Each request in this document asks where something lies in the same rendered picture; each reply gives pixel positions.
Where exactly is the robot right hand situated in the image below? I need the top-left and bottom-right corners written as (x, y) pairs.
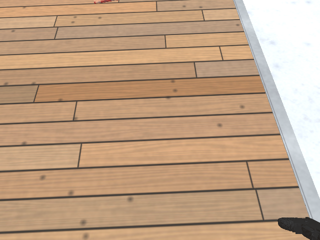
top-left (278, 217), bottom-right (320, 240)

